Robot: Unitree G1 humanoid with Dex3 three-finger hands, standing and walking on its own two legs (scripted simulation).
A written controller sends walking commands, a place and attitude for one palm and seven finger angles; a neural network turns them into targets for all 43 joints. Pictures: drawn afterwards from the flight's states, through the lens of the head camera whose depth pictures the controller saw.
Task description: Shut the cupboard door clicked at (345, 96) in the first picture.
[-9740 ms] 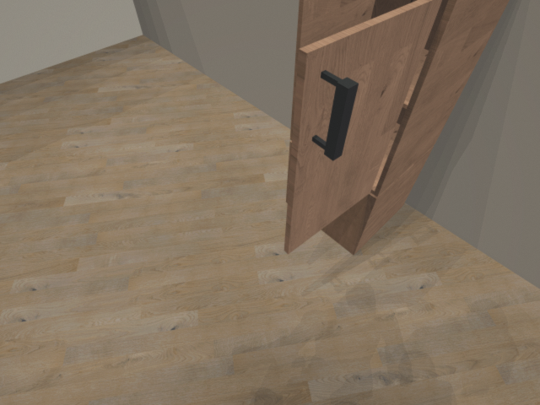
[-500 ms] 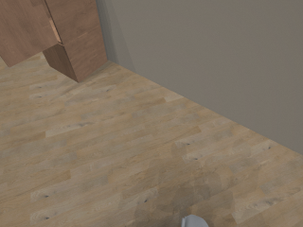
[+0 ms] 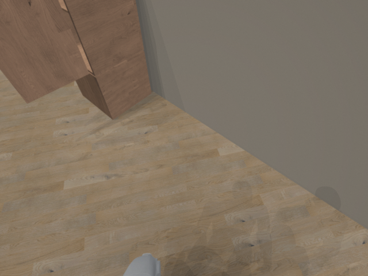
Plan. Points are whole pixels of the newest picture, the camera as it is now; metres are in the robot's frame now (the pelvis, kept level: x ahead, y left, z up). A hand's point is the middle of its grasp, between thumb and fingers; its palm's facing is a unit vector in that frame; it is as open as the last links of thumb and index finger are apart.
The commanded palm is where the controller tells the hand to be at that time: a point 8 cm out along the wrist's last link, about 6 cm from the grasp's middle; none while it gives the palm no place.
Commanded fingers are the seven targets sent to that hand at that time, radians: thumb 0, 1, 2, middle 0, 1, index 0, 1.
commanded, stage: walk to a spot facing it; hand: left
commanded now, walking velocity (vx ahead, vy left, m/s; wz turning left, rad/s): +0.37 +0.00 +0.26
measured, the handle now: out of the picture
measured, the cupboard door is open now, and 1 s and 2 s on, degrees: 86 86 86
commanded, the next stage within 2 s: turn to face it in 0.88 s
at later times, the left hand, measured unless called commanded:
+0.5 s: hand (104, 218) +0.29 +0.24 -0.17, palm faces +0.11 -0.98 -0.18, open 7.3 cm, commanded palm none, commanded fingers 0.00 0.90 0.90 -0.20 -0.30 -0.20 -0.30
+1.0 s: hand (126, 151) +0.51 +0.22 -0.17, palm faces +0.26 -0.94 -0.20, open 7.0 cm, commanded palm none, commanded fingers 0.00 0.90 0.90 -0.20 -0.30 -0.20 -0.30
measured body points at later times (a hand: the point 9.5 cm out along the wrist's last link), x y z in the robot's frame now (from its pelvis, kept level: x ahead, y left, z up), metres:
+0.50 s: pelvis +0.24 +0.05 +0.00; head +0.27 +0.05 +0.45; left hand +0.28 +0.29 -0.15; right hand +0.25 -0.18 -0.16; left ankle +0.20 +0.12 -0.74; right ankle +0.34 -0.10 -0.68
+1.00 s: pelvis +0.49 +0.03 +0.00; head +0.52 +0.03 +0.44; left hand +0.50 +0.27 -0.15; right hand +0.59 -0.19 -0.16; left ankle +0.56 +0.17 -0.70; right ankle +0.44 -0.08 -0.74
